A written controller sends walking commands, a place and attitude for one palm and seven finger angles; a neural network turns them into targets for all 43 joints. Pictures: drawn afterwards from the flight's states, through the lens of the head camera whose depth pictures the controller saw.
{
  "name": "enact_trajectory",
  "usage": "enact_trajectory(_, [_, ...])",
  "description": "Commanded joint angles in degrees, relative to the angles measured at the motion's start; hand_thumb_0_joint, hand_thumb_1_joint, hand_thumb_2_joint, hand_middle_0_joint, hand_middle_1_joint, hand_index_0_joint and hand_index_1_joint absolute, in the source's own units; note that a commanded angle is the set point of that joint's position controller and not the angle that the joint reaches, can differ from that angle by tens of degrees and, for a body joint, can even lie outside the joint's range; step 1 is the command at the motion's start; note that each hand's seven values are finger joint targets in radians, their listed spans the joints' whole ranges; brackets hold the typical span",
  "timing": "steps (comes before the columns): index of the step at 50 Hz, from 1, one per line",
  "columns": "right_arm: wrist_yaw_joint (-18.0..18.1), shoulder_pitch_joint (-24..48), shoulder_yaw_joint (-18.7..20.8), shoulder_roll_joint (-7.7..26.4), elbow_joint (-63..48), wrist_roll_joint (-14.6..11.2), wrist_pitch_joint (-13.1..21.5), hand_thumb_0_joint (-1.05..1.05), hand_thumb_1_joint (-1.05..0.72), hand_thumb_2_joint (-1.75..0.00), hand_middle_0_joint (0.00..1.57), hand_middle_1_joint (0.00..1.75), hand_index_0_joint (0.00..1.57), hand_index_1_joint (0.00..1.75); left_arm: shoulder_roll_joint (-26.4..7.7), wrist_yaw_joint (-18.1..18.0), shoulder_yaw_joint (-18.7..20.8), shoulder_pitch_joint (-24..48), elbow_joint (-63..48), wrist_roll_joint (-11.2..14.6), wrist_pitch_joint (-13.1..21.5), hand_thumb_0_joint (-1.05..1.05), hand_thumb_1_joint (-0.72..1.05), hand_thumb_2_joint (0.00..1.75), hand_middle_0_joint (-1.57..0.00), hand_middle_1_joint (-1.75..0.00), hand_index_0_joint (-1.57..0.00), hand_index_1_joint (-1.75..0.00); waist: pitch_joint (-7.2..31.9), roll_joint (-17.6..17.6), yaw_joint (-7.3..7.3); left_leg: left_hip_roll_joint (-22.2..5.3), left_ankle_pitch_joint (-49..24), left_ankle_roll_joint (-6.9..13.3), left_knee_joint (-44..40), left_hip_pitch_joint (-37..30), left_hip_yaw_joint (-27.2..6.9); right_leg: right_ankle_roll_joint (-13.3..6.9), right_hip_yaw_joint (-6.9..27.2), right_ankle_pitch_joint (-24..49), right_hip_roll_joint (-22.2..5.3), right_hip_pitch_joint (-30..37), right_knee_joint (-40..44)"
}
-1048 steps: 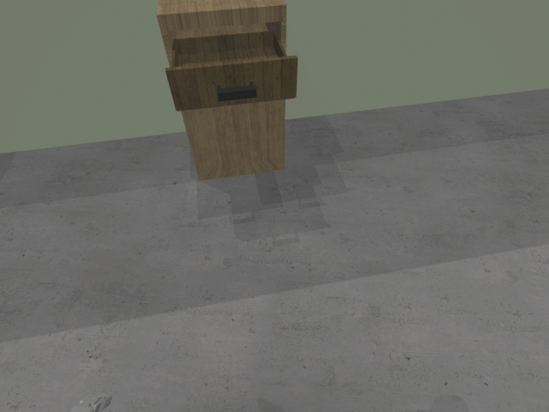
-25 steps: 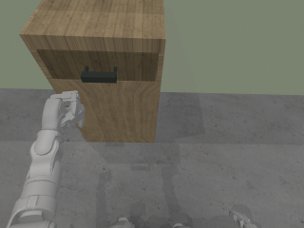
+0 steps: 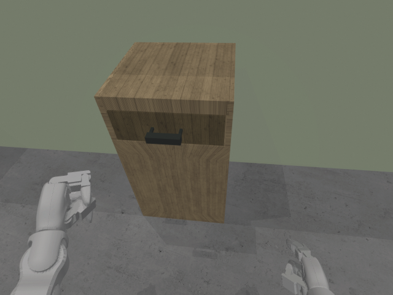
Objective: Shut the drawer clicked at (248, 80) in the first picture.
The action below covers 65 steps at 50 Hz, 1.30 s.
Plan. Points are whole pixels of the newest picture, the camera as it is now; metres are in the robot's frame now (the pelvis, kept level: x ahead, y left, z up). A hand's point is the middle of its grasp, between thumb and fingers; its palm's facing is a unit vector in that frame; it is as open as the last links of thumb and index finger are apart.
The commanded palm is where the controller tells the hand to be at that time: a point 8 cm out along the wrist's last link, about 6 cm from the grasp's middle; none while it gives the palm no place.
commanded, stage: draw the hand back to the body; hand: left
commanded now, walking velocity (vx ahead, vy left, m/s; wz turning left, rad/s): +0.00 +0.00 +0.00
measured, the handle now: (165, 134) +0.64 +0.19 -0.09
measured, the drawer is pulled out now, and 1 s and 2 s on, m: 0.00 0.00 0.00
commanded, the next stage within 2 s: step back with the hand held close in 0.42 s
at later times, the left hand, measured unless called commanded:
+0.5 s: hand (49, 233) +0.17 +0.23 +0.16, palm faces +0.42 -0.82 -0.38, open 3.2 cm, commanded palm +0.12 +0.27 +0.18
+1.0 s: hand (27, 247) +0.14 +0.25 +0.16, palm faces +0.33 -0.80 -0.50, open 3.2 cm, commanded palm +0.08 +0.29 +0.18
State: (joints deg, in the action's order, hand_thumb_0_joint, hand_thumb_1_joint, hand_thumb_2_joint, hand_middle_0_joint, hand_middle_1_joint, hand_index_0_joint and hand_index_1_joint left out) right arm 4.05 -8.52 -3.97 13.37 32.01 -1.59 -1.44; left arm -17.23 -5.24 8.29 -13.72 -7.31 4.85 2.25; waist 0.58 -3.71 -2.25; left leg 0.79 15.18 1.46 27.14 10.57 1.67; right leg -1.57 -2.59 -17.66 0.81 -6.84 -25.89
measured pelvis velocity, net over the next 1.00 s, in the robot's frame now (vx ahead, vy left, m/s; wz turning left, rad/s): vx -0.04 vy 0.01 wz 0.01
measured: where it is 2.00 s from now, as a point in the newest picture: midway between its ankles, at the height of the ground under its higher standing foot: outside the picture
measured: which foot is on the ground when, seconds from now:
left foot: down 0.00-1.00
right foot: down 0.00-1.00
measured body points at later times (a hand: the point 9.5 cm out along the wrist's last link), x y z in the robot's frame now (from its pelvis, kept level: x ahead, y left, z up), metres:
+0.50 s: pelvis -0.01 -0.01 +0.00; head -0.03 -0.04 +0.45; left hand +0.14 +0.27 +0.18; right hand +0.19 -0.23 -0.08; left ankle -0.01 +0.10 -0.74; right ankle -0.04 -0.10 -0.74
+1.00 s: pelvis -0.04 +0.01 +0.00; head -0.02 +0.00 +0.45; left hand +0.12 +0.29 +0.18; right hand +0.13 -0.23 -0.09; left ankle -0.01 +0.10 -0.74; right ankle -0.04 -0.10 -0.74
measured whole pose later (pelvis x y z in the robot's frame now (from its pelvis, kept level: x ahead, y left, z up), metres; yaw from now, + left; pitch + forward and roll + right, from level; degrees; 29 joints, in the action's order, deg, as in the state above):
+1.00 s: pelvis -0.04 +0.01 +0.00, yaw +1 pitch +1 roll -1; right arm 4.9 -10.1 1.0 13.6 32.2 -0.6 -1.6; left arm -22.8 -7.1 20.2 -36.8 -30.7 3.9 10.6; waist -1.9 -2.7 -0.3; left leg 1.3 10.1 2.4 26.1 17.0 1.1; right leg -0.6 -3.4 -13.1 0.2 -13.2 -25.3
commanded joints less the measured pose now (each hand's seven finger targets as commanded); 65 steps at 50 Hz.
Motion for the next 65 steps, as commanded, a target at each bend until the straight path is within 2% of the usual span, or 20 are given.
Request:
enact_trajectory(1, [0.38, 6.6, 3.06, 5.52, -8.68, 0.46, 3.8, 0.0, -0.9, -0.9, 0.2, 0.3, 0.2, 0.3, -11.21, -0.63, 8.36, 3.64, -20.95, -0.03, 3.64, 0.0, 0.9, 0.9, -1.4, -1.6, -1.4, -1.6, 7.44, -0.19, 0.06, -1.16, -15.68, 0.79, -4.14, -8.06, -1.91, 0.09, 1.57, 18.53, -1.04, 0.84, 5.14])
enact_trajectory(2, [0.31, 6.79, 3.08, 5.64, -8.28, 0.67, 4.18, 0.0, -0.9, -0.9, 0.2, 0.3, 0.2, 0.3, -11.87, -0.56, 9.36, 1.38, -21.39, 0.08, 3.57, 0.0, 0.9, 0.9, -1.4, -1.6, -1.4, -1.6, 5.24, 0.96, -0.11, -1.05, -15.34, 0.73, -4.35, -7.39, -2.05, 0.09, 1.5, 18.14, -0.68, 0.18, 6.26])
enact_trajectory(6, [0.06, 6.61, 3.48, 5.28, -8.35, 0.82, 5.68, 0.0, -0.9, -0.9, 0.2, 0.3, 0.2, 0.3, -11.93, -0.88, 11.38, -5.85, -28.35, 0.29, 4.49, 0.0, 0.9, 0.9, -1.4, -1.6, -1.4, -1.6, 5.88, 0.57, -0.48, -1.1, -16.83, 0.91, -3.96, -8.04, -1.74, 0.35, 1.56, 19.96, -1.21, 1.4, 6.16])
enact_trajectory(12, [0.23, 6.52, 4.14, 5.25, -8.17, 0.53, 7.83, 0.0, -0.9, -0.9, 0.2, 0.3, 0.2, 0.3, -13.22, -1.14, 15.43, -14.8, -32.95, 0.59, 5.77, 0.0, 0.9, 0.9, -1.4, -1.6, -1.4, -1.6, 2.79, 1.62, -1.19, -1.17, -14.73, 0.78, -3.54, -7.01, -1.75, 0.44, 1.68, 18.02, -0.96, -0.11, 7.66])
enact_trajectory(14, [0.34, 5.84, 4.28, 5.15, -7.2, 0.5, 7.85, 0.0, -0.9, -0.9, 0.2, 0.3, 0.2, 0.3, -10.02, -0.83, 12.92, -14.51, -29.2, 0.49, 5.91, 0.0, 0.9, 0.9, -1.4, -1.6, -1.4, -1.6, -0.74, 3.49, -0.17, -1.29, -12.02, 1.08, -3.7, -6.28, -1.55, 0.71, 1.6, 15.12, -1.21, -2.37, 7.9])
enact_trajectory(15, [0.44, 5.7, 4.47, 5.44, -7.17, 0.53, 7.86, 0.0, -0.9, -0.9, 0.2, 0.3, 0.2, 0.3, -10.08, -0.87, 12.91, -13.41, -28.6, 0.47, 5.95, 0.0, 0.9, 0.9, -1.4, -1.6, -1.4, -1.6, -1.05, 4.84, -0.06, -1.32, -10.63, 1.2, -3.79, -6.02, -1.63, 0.9, 1.6, 13.32, -1.28, -2.81, 8.11])
enact_trajectory(17, [0.81, 5.72, 4.68, 5.64, -6.74, 0.6, 8.11, 0.0, -0.9, -0.9, 0.2, 0.3, 0.2, 0.3, -10.28, -0.99, 12.89, -12.19, -27.75, 0.26, 6.26, 0.0, 0.9, 0.9, -1.4, -1.6, -1.4, -1.6, -1.91, 3.8, -0.02, -0.97, -9.05, 1.36, -3.75, -6.29, -1.6, 0.85, 2.08, 10.97, -1.25, -3.88, 9.34])
enact_trajectory(21, [1.28, 5.81, 4.58, 5.4, -7.04, 0.73, 8.82, 0.0, -0.9, -0.9, 0.2, 0.3, 0.2, 0.3, -11.49, -1.46, 13.71, -11.52, -29.91, 0.07, 7.14, 0.0, 0.9, 0.9, -1.4, -1.6, -1.4, -1.6, 1.93, 2.48, -0.8, -0.94, -10.1, 1.6, -3.65, -7.04, -1.71, 0.75, 2.42, 12.28, -1.91, -1.51, 7.96])
enact_trajectory(26, [1.39, 6.12, 4.23, 4.94, -6.73, 0.86, 9.93, 0.0, -0.9, -0.9, 0.2, 0.3, 0.2, 0.3, -12.03, -1.78, 14.25, -11.79, -31.49, -0.01, 7.27, 0.0, 0.9, 0.9, -1.4, -1.6, -1.4, -1.6, 2.14, 0.55, -1.23, -0.97, -12.69, 1.22, -3.64, -7.2, -1.85, 0.51, 2.22, 15.55, -1.85, -0.32, 7.43])
enact_trajectory(27, [1.43, 6.22, 4.27, 4.99, -6.56, 0.87, 10.04, 0.0, -0.9, -0.9, 0.2, 0.3, 0.2, 0.3, -12.41, -1.73, 14.65, -11.88, -30.83, -0.03, 7.02, 0.0, 0.9, 0.9, -1.4, -1.6, -1.4, -1.6, 0.91, 0.35, -1.35, -0.89, -12.19, 1.01, -3.86, -6.79, -1.88, 0.44, 2.41, 14.81, -1.61, -0.73, 8.29])
enact_trajectory(28, [0.78, 4.67, 5.01, 6.61, -7.82, 1.14, 8.2, 0.0, -0.9, -0.9, 0.2, 0.3, 0.2, 0.3, -18.89, -1.93, 21.9, -7.37, -34.15, -0.58, 9.51, 0.0, 0.9, 0.9, -1.4, -1.6, -1.4, -1.6, -5.19, 3.03, 1.23, -2.13, -9.0, 2.01, -1.7, -1.19, -3.68, 1.34, 7.01, 14.87, -5.3, -6.59, 11.64])
enact_trajectory(29, [0.52, 4.44, 5.18, 5.24, -6.38, 1.22, 7.06, 0.0, -0.9, -0.9, 0.2, 0.3, 0.2, 0.3, -14.55, -1.53, 19.22, -12.99, -27.51, -0.84, 9.65, 0.0, 0.9, 0.9, -1.4, -1.6, -1.4, -1.6, -4.94, 6.5, 1.43, -2.3, -8.98, 1.75, -0.29, -1.04, -3.89, 1.09, 6.3, 14.23, -6.64, -7.06, 11.8])
enact_trajectory(30, [0.23, 4.45, 5.41, 5.31, -6.97, 1.22, 6.21, 0.0, -0.9, -0.9, 0.2, 0.3, 0.2, 0.3, -12.31, -1.16, 17.27, -15.99, -26.72, -0.95, 9.87, 0.0, 0.9, 0.9, -1.4, -1.6, -1.4, -1.6, -3.88, 6.96, 1.57, -2.49, -9.72, 1.69, 0.23, -1.21, -3.62, 1.3, 6.13, 14.89, -6.99, -7.51, 11.37])
enact_trajectory(31, [0.02, 4.35, 5.69, 5.65, -7.37, 1.2, 5.59, 0.0, -0.9, -0.9, 0.2, 0.3, 0.2, 0.3, -11.42, -1.01, 16.28, -17.23, -27.91, -1.05, 10.32, 0.0, 0.9, 0.9, -1.4, -1.6, -1.4, -1.6, -2.21, 4.88, 1.87, -2.78, -10.76, 1.69, -0.28, -1.26, -3.63, 1.29, 5.5, 15.57, -7.02, -6.75, 10.09])
enact_trajectory(34, [0.05, 4.06, 6.32, 6.14, -8.3, 1.32, 4.49, 0.0, -0.9, -0.9, 0.2, 0.3, 0.2, 0.3, -11.82, -1.2, 16.81, -20.71, -30.81, -0.97, 11.48, 0.0, 0.9, 0.9, -1.4, -1.6, -1.4, -1.6, 3.34, -0.76, 1.83, -3.41, -16.79, 1.74, -2.62, -1.58, -3.98, 1.66, 3.61, 18.79, -5.76, -3.23, 6.06])
enact_trajectory(41, [0.9, 3.91, 7.13, 6.24, -9.57, 0.89, 2.72, 0.0, -0.9, -0.9, 0.2, 0.3, 0.2, 0.3, -14.26, -2.33, 19.02, -23.08, -34.2, -0.51, 11.49, 0.0, 0.9, 0.9, -1.4, -1.6, -1.4, -1.6, 8.17, 2.57, 1.91, -4.26, -24.21, 1.64, -2.83, -0.4, -5.01, 2.25, 2.35, 23.37, -4.32, -0.9, 2.74])
enact_trajectory(48, [1.39, 4.04, 7.44, 6.52, -9.65, 0.78, 2.91, 0.0, -0.9, -0.9, 0.2, 0.3, 0.2, 0.3, -14.62, -3.06, 19.1, -23.72, -34.98, -0.77, 11.7, 0.0, 0.9, 0.9, -1.4, -1.6, -1.4, -1.6, 7.19, 0.84, 2.01, -4.97, -16.77, 1.98, -5.18, 4.43, -6.31, 2.46, 2.74, 17.4, -3.21, -1.52, 1.83])
enact_trajectory(56, [1.32, 3.74, 7.41, 7.33, -10.16, 0.92, 4.07, 0.0, -0.9, -0.9, 0.2, 0.3, 0.2, 0.3, -14.58, -3.58, 19.39, -23.16, -35.51, -1.68, 13.5, 0.0, 0.9, 0.9, -1.4, -1.6, -1.4, -1.6, 3.01, 0.35, 2.7, -5.47, 7.52, 2.98, -9.56, 16.76, -9.18, 2.23, 3.95, 4.48, -2.15, -0.23, 2.37])
enact_trajectory(62, [1.48, 3.35, 7.51, 7.83, -10.28, 1.29, 5.54, 0.0, -0.9, -0.9, 0.2, 0.3, 0.2, 0.3, -14.77, -3.69, 19.95, -22.44, -37.56, -2.39, 14.66, 0.0, 0.9, 0.9, -1.4, -1.6, -1.4, -1.6, 3.71, -1.44, 2.79, -6.83, 13.55, 3.74, -11.15, 21.74, -11.3, 2.28, 4.18, 2.31, -1.04, 2.59, -0.38])
enact_trajectory(65, [1.46, 3.06, 7.55, 7.54, -9.99, 1.32, 6.07, 0.0, -0.9, -0.9, 0.2, 0.3, 0.2, 0.3, -14.4, -3.79, 19.96, -22.53, -37.19, -2.58, 14.84, 0.0, 0.9, 0.9, -1.4, -1.6, -1.4, -1.6, 3.61, -0.32, 2.64, -6.66, 14.07, 3.73, -9.49, 22.41, -10.63, 2.13, 5.21, 1.52, -1.32, 1.8, -0.32])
